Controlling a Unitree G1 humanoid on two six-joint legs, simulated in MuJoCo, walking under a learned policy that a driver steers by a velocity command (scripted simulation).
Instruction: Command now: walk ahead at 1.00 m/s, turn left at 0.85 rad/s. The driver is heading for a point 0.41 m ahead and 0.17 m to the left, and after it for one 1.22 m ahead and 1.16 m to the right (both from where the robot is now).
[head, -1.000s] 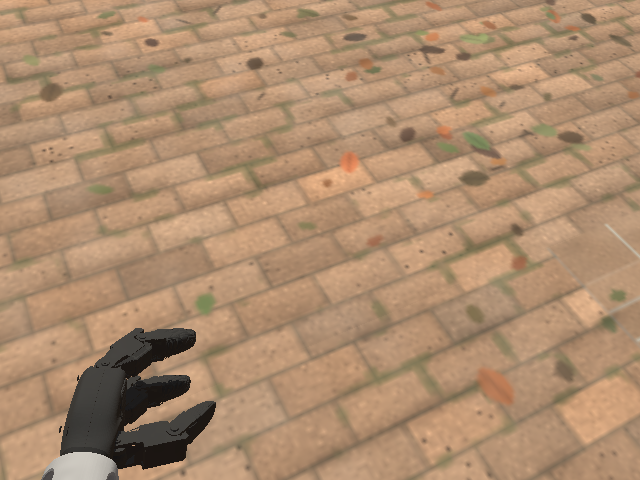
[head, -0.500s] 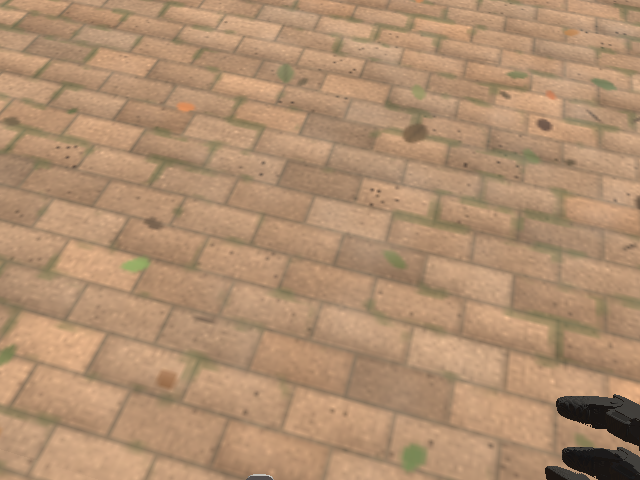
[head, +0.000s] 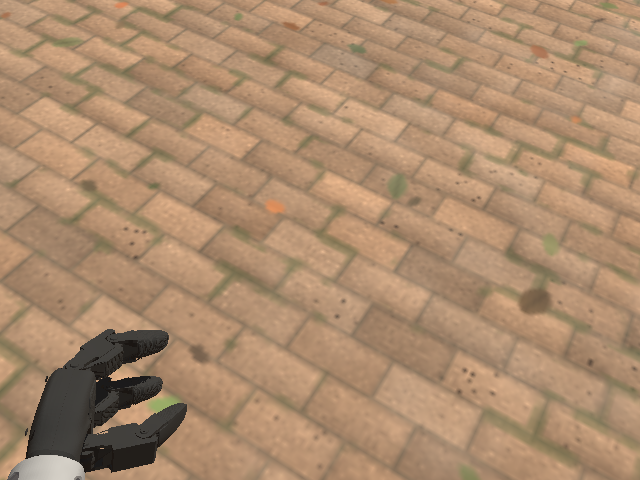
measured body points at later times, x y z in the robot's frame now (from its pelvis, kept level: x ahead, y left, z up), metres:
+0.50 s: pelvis +0.42 +0.05 -0.02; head +0.45 +0.08 +0.43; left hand +0.29 +0.29 -0.15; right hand +0.74 -0.09 -0.04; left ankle +0.56 +0.18 -0.72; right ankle +0.19 -0.17 -0.69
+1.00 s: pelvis +0.87 +0.12 -0.02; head +0.88 +0.12 +0.43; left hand +1.06 +0.36 -0.11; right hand +0.88 -0.16 -0.15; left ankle +0.60 +0.21 -0.62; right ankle +1.00 +0.08 -0.72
